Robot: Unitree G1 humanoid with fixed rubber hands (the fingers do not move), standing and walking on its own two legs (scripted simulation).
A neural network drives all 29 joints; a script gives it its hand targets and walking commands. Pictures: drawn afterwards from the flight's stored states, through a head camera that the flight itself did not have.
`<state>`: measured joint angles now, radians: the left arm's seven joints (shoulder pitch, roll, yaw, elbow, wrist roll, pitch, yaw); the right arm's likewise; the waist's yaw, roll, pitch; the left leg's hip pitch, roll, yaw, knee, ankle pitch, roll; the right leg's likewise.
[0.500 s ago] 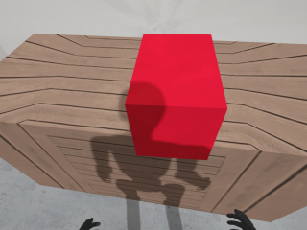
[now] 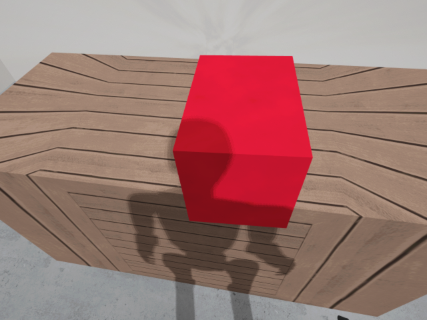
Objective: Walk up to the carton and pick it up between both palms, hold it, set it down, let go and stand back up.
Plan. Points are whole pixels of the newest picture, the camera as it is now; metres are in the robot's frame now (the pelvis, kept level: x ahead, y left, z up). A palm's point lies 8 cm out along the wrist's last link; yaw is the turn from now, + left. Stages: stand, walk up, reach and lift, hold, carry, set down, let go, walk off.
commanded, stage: walk up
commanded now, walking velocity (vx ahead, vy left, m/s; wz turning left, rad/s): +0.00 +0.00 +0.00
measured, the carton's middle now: (241, 137) +0.45 -0.04 +0.09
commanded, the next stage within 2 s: none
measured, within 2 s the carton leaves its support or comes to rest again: neither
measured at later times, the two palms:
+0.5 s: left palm out of the picture -0.04 +0.26 -0.13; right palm out of the picture -0.01 -0.26 -0.14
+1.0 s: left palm out of the picture -0.16 +0.29 -0.15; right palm out of the picture -0.29 -0.19 -0.08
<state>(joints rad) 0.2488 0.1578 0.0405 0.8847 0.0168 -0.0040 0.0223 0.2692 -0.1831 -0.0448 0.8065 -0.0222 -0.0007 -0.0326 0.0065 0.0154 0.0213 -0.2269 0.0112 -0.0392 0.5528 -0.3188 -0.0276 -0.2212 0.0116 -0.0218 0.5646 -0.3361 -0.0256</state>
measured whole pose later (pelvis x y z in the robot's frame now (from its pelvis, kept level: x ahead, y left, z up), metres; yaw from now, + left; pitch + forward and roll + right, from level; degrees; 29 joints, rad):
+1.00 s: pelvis -0.16 +0.04 +0.02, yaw +1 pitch +0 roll -6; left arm 0.32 0.25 0.09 1.03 0.03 0.06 -0.05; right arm 0.56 -0.15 -0.02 1.11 -0.02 -0.05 -0.03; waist -0.05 -0.04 -0.02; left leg -0.06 0.04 0.03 0.35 -0.29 0.03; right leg -0.59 0.00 0.05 1.06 -0.09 0.05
